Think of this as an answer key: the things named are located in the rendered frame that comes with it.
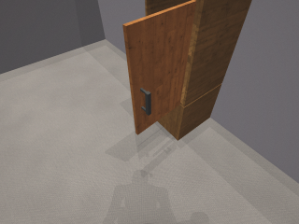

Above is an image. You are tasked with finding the handle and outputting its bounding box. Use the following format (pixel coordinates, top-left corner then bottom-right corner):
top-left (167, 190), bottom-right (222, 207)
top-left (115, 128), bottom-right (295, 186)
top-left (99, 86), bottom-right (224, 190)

top-left (140, 88), bottom-right (151, 116)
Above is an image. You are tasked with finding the cupboard door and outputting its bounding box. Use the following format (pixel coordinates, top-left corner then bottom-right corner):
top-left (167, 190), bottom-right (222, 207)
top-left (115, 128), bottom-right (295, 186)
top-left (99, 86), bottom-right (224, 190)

top-left (122, 0), bottom-right (197, 135)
